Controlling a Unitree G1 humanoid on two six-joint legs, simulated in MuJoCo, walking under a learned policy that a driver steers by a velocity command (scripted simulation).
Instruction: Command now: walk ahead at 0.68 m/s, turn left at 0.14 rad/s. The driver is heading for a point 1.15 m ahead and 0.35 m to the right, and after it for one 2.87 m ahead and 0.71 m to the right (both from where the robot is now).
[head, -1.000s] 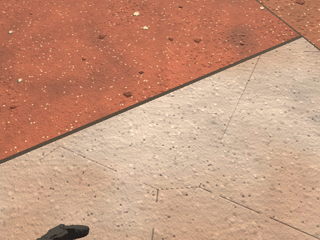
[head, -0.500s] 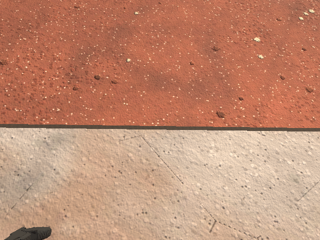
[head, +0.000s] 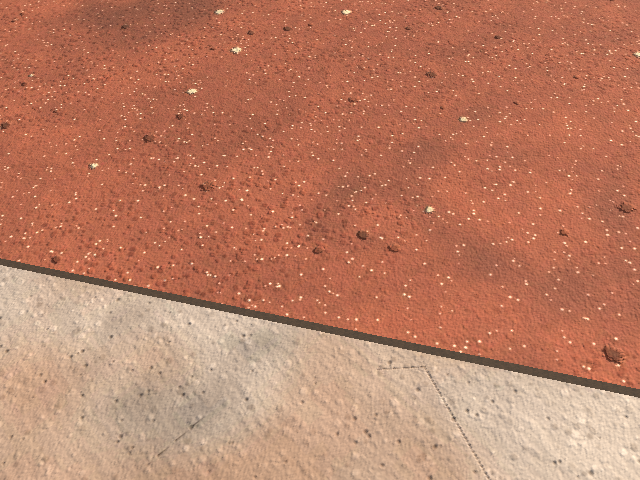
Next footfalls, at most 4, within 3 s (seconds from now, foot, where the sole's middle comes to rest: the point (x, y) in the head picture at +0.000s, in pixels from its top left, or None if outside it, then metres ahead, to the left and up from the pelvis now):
0.20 left None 0.19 0.19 -0.79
0.66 right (398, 453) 0.60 -0.05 -0.79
1.10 left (410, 290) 1.05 -0.08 -0.79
1.56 right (601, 266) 1.14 -0.59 -0.79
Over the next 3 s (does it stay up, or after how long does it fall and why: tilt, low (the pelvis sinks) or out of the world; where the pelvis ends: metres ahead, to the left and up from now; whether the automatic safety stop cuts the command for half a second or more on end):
stays up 2.21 -0.62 -0.05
